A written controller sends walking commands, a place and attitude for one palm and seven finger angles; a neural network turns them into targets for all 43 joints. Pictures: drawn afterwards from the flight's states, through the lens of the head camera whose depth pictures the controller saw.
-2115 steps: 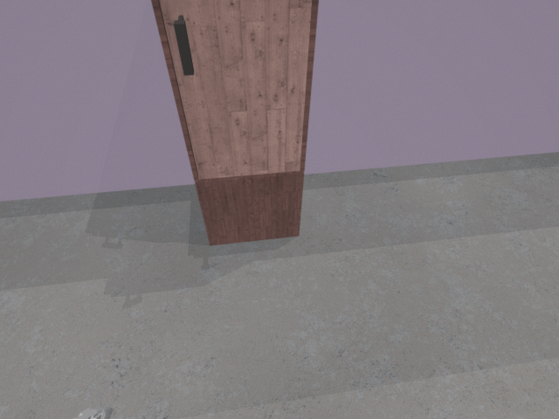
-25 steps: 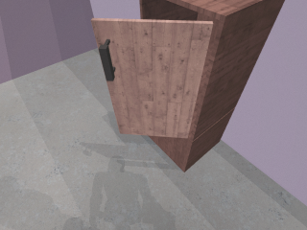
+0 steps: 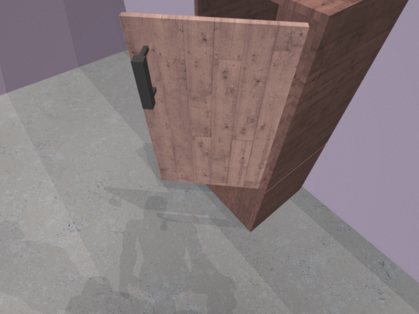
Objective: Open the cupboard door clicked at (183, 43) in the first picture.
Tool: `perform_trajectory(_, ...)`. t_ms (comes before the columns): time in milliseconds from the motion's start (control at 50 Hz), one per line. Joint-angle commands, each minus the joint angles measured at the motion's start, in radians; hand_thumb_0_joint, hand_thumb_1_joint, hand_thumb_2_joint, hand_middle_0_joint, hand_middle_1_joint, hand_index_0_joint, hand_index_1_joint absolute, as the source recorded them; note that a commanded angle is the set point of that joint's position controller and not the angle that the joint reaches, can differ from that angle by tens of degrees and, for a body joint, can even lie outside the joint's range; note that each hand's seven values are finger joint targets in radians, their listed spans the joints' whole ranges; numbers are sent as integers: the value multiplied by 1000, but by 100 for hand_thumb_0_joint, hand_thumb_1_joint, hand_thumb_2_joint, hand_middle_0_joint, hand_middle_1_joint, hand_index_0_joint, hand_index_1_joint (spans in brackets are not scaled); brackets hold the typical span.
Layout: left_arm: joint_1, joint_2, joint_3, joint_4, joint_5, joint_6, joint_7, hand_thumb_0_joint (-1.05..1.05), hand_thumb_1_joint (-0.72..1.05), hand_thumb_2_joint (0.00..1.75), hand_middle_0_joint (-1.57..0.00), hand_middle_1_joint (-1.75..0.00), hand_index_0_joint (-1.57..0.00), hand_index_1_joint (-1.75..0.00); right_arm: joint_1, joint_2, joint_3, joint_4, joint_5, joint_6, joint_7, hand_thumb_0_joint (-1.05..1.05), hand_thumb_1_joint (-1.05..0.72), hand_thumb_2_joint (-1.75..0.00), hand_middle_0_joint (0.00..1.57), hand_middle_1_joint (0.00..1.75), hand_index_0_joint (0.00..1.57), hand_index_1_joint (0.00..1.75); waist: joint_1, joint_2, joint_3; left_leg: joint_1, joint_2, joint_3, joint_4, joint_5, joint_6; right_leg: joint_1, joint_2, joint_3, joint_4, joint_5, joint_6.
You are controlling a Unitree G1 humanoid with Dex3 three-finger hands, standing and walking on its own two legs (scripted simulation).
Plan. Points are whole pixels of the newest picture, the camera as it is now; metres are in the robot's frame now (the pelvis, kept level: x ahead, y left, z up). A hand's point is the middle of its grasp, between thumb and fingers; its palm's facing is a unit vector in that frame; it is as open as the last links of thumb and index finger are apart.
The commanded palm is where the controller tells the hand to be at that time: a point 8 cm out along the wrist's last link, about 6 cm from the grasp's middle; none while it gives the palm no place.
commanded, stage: come to a stop and stand still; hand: left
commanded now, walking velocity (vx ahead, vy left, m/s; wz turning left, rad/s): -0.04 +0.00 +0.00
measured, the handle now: (146, 78) +0.56 +0.18 +0.13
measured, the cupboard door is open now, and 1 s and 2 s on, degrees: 45 45 45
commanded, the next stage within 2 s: look again from close up in 0.64 s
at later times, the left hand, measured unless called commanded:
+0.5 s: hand out of the picture -0.02 +0.20 -0.17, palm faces +0.00 -0.98 -0.21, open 7.3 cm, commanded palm none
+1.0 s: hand out of the picture -0.07 +0.18 -0.17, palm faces +0.02 -0.98 -0.18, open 7.3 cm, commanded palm none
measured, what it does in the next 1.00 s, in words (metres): shifts its weight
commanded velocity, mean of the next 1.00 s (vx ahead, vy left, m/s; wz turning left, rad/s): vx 0.00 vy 0.00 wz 0.00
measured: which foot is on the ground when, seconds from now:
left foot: down 0.00-1.00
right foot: down 0.00-1.00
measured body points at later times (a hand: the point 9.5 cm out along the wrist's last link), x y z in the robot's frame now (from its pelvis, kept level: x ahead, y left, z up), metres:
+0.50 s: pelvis -0.06 +0.01 +0.00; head -0.07 +0.02 +0.45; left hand -0.02 +0.25 -0.15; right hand -0.01 -0.22 -0.14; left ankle -0.04 +0.11 -0.73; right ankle -0.04 -0.12 -0.73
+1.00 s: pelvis -0.06 +0.01 +0.01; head -0.05 +0.02 +0.46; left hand -0.07 +0.24 -0.16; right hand -0.05 -0.22 -0.15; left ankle -0.04 +0.11 -0.73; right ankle -0.04 -0.12 -0.73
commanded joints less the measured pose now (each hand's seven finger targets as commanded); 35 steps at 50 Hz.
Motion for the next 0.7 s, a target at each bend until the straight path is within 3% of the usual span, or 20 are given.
perform_trajectory(0, 85, 93, 21, -49, 6, -6, 2, 0, 90, 90, -20, -30, -20, -30, 72, -103, -23, -42, 0, -9, 1, 0, -90, -90, 20, 30, 20, 30, 6, 19, -106, 49, 133, -83, -7, 687, 26, 36, -75, 64, -9, 545, -35)
perform_trajectory(40, 76, 104, 19, -54, 7, -6, -1, 0, 90, 90, -20, -30, -20, -30, 58, -101, -22, -47, 0, -9, 5, 0, -90, -90, 20, 30, 20, 30, 7, 19, -109, 24, 124, -85, -18, 583, 21, 45, -85, 81, -28, 531, -42)
perform_trajectory(60, 144, 145, 16, -18, 8, -14, 28, 0, 90, 90, -20, -30, -20, -30, -23, -185, -41, -122, 21, -5, 21, 0, -90, -90, 20, 30, 20, 30, 25, -62, -108, -22, 150, -45, 192, 631, -12, 29, -118, 103, -97, 771, -9)
perform_trajectory(80, 138, 193, 25, -44, 17, -33, 21, 0, 90, 90, -20, -30, -20, -30, -28, -143, -27, -175, 18, -3, 33, 0, -90, -90, 20, 30, 20, 30, 21, -101, -122, -153, 62, -21, 259, 357, -25, 168, -181, 153, -82, 1076, -45)
perform_trajectory(100, 114, 184, 20, -65, 15, -41, 17, 0, 90, 90, -20, -30, -20, -30, 9, -85, -23, -178, 14, -6, 38, 0, -90, -90, 20, 30, 20, 30, -4, -194, -204, -236, 26, -56, 213, -15, -14, 265, -237, 185, -24, 1218, -103)
perform_trajectory(120, 82, 163, 6, -83, 15, -37, 15, 0, 90, 90, -20, -30, -20, -30, 2, -81, -22, -178, 14, -3, 35, 0, -90, -90, 20, 30, 20, 30, -7, -183, -222, -215, 12, -57, 118, -57, -11, 275, -228, 155, 4, 1178, -113)
perform_trajectory(140, 62, 165, -1, -98, 9, -34, 12, 0, 90, 90, -20, -30, -20, -30, 14, -84, -23, -167, 13, 0, 35, 0, -90, -90, 20, 30, 20, 30, -17, -134, -213, -127, 5, -56, 42, 35, -10, 205, -195, 139, 3, 1021, -95)
perform_trajectory(160, 21, 170, -2, -110, 0, -29, 7, 0, 90, 90, -20, -30, -20, -30, 38, -112, -27, -156, 11, 0, 35, 0, -90, -90, 20, 30, 20, 30, -37, -24, -194, -42, 35, -84, -4, 188, 1, 109, -152, 118, -10, 739, -71)
perform_trajectory(180, -6, 172, -1, -121, 0, -22, 2, 0, 90, 90, -20, -30, -20, -30, 30, -145, -32, -154, 2, -4, 34, 0, -90, -90, 20, 30, 20, 30, -27, 62, -150, -13, 94, -120, -2, 347, 19, 32, -94, 88, -31, 480, -46)
perform_trajectory(200, -9, 155, -3, -129, 3, -10, 0, 0, 90, 90, -20, -30, -20, -30, -1, -156, -25, -166, -1, 0, 35, 0, -90, -90, 20, 30, 20, 30, -11, 78, -68, -83, 122, -156, -22, 331, 32, -8, -63, 73, -72, 259, -32)
perform_trajectory(220, -4, 146, -8, -120, 7, -3, -4, 0, 90, 90, -20, -30, -20, -30, -34, -155, -22, -172, -2, 1, 37, 0, -90, -90, 20, 30, 20, 30, -1, 87, 6, -133, 122, -172, -59, 242, 37, -37, -48, 75, -103, 133, -28)
perform_trajectory(260, 2, 153, -12, -119, 10, -2, -13, 0, 90, 90, -20, -30, -20, -30, -44, -174, -24, -188, -4, 3, 42, 0, -90, -90, 20, 30, 20, 30, -3, 49, 74, -196, 104, -189, -123, -2, 33, -72, -39, 93, -153, -11, -31)
perform_trajectory(360, 25, 153, -13, -125, 10, -4, -22, 0, 90, 90, -20, -30, -20, -30, -5, -181, -20, -181, -9, 0, 46, 0, -90, -90, 20, 30, 20, 30, -10, 29, 15, -188, 92, -193, -159, -109, 28, -60, -45, 94, -177, -57, -29)
perform_trajectory(680, 108, 130, -23, -47, 6, -20, -23, 0, 90, 90, -20, -30, -20, -30, 63, -160, -6, -80, 2, -17, 41, 0, -90, -90, 20, 30, 20, 30, -1, 8, 7, -173, 96, -198, -187, -25, 28, -20, -66, 89, -203, 36, -30)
